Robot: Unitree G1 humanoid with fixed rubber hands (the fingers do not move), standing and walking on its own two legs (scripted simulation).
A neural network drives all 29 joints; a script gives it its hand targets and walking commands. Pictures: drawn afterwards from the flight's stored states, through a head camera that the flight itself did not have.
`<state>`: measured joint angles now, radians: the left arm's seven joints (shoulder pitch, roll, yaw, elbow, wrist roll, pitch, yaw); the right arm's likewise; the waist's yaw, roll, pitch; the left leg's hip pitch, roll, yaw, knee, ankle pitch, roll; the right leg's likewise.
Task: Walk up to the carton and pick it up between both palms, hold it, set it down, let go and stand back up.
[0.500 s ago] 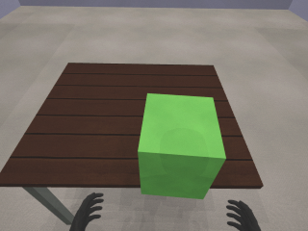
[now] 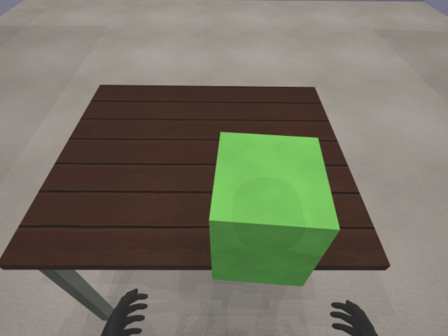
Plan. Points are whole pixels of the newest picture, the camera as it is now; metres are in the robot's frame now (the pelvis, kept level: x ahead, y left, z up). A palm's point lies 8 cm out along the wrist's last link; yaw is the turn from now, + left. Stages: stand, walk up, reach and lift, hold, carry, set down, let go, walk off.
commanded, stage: set down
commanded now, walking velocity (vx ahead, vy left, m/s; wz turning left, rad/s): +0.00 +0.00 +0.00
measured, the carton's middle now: (262, 211) +0.37 -0.04 -0.02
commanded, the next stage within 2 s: let go in 0.06 s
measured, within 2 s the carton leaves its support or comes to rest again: neither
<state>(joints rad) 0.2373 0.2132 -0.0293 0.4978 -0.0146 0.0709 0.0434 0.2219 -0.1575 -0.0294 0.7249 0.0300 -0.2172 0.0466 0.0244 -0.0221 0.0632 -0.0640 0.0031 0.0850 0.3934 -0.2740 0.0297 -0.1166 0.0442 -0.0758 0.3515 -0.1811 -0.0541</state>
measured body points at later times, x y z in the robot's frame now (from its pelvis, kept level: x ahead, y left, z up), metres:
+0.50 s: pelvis -0.01 -0.01 +0.00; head +0.00 +0.01 +0.45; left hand +0.16 +0.23 -0.09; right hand +0.14 -0.23 -0.09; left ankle -0.03 +0.09 -0.74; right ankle +0.01 -0.09 -0.74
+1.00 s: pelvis -0.01 -0.01 +0.00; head +0.00 +0.00 +0.45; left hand +0.02 +0.24 -0.15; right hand +0.05 -0.24 -0.14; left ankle -0.03 +0.09 -0.74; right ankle +0.01 -0.09 -0.74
